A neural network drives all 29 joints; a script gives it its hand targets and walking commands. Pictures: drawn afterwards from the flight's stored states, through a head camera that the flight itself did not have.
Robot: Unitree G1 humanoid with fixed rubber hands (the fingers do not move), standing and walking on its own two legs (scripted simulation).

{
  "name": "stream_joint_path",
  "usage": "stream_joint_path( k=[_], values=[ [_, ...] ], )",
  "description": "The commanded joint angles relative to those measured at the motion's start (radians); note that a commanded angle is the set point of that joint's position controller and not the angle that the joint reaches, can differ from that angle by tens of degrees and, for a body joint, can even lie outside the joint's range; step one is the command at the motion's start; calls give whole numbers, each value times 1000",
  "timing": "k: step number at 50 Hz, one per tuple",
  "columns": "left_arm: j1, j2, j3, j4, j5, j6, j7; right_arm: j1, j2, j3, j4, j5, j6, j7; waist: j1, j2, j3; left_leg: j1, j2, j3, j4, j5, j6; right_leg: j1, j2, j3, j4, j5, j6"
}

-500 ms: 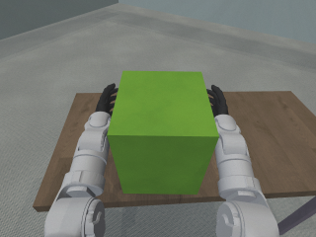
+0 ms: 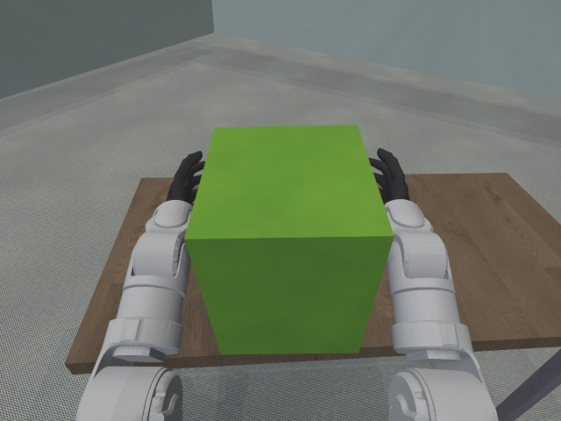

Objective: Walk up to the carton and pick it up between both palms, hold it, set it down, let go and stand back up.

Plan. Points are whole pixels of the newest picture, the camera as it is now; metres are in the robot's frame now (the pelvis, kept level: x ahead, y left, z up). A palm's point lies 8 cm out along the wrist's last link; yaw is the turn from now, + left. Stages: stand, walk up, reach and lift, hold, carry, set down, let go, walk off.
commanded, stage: reach and lift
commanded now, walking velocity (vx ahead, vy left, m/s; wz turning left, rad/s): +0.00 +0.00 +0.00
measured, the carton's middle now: (287, 241) +0.35 +0.00 +0.13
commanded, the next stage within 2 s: hold in 0.98 s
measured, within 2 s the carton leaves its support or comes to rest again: neither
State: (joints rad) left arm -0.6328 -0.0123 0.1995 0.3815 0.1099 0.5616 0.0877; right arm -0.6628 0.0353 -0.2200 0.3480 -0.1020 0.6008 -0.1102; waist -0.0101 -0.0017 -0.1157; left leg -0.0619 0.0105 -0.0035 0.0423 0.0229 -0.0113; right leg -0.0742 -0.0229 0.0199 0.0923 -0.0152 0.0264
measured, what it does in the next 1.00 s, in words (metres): stands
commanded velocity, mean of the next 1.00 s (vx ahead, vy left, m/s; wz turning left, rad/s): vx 0.00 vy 0.00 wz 0.00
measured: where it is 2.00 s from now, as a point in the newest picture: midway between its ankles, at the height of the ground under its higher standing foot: outside the picture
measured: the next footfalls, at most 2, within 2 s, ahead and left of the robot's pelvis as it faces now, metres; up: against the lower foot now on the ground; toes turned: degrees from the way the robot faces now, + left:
none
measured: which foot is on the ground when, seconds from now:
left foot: down 0.00-1.00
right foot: down 0.00-1.00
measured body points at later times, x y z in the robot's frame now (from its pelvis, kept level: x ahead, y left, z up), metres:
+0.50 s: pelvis -0.02 +0.00 -0.01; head -0.07 -0.01 +0.44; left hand +0.37 +0.14 +0.20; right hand +0.37 -0.16 +0.20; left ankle +0.03 +0.13 -0.76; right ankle +0.02 -0.13 -0.76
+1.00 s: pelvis -0.01 +0.01 +0.00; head -0.05 +0.01 +0.45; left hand +0.36 +0.16 +0.18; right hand +0.36 -0.14 +0.18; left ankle +0.03 +0.13 -0.76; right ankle +0.02 -0.13 -0.76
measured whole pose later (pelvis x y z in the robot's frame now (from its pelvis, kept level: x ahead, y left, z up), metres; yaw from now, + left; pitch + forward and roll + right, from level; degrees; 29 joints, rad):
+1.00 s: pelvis -0.01 +0.01 +0.00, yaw +0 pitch -1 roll +0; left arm -0.60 -0.04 0.20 0.21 0.13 0.71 0.07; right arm -0.63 0.06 -0.22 0.21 -0.12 0.72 -0.08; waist 0.00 0.00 -0.09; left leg -0.11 -0.01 -0.02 0.12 0.00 0.00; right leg -0.11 -0.03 0.03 0.14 -0.03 0.03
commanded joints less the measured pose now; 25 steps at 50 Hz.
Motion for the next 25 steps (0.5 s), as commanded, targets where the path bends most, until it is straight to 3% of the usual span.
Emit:
stream_joint_path(
  k=[1, 4, 7, 9, 13, 15, 16, 20, 22, 23, 24, 25],
  values=[
    [-626, -464, -369, -171, -120, -1, -125, -551, 486, 360, -108, 107, 2, 121, 5, 6, -286, 93, -72, 16, 59, 20, -1, 58, 78, -36, 34, 79, 7],
    [-666, -459, -347, -178, -108, 21, -126, -570, 473, 313, -73, 88, 21, 131, -6, 29, -216, 58, -69, 17, 88, -55, -16, -12, 85, -41, 48, -12, -4],
    [-724, -466, -348, -189, -98, 34, -134, -598, 466, 274, -45, 74, 24, 140, -17, 89, -289, 52, -64, 14, 102, -144, -26, -25, 91, -54, 64, -84, -14],
    [-728, -487, -337, -164, -93, 38, -138, -634, 450, 261, -68, 66, 18, 143, -19, 90, -294, 19, -55, 2, 113, -197, -35, -50, 96, -61, 78, -109, -23],
    [-743, -473, -300, -132, -88, 41, -146, -657, 434, 232, -42, 41, 24, 162, -28, 46, -281, 5, -51, -12, 117, -266, -27, -76, 104, -69, 96, -161, -22],
    [-744, -451, -268, -89, -68, 41, -155, -645, 437, 213, 3, 30, 33, 173, -24, 41, -235, -22, -62, 4, 128, -236, -23, -97, 98, -74, 95, -171, -16],
    [-726, -448, -243, -46, -54, 43, -161, -643, 429, 202, 21, 13, 34, 179, -23, 7, -219, -21, -68, 12, 136, -210, -23, -108, 101, -74, 84, -175, -14],
    [-765, -430, -175, -21, -14, 23, -181, -712, 463, 205, 1, 10, 13, 196, 8, -15, -279, -33, -85, 20, 167, -210, -11, -85, 90, -51, 96, -202, -14],
    [-790, -419, -165, -56, -4, 8, -179, -727, 495, 214, -12, 38, 2, 200, 28, -36, -326, -37, -89, 29, 160, -167, -2, -67, 85, -43, 97, -159, -4],
    [-785, -418, -180, -56, -3, 8, -179, -729, 497, 229, -18, 47, -1, 197, 30, -14, -316, -61, -93, 38, 157, -138, 4, -55, 82, -37, 95, -128, 2],
    [-753, -431, -187, -67, -11, 10, -177, -707, 510, 247, -34, 51, 1, 193, 33, -49, -326, -59, -89, 32, 148, -122, 5, -35, 78, -35, 96, -105, 8],
    [-741, -424, -188, -73, -9, 13, -175, -686, 496, 239, -29, 43, 2, 190, 35, -42, -344, -36, -93, 36, 146, -116, 7, -27, 80, -36, 93, -90, 13]
  ],
)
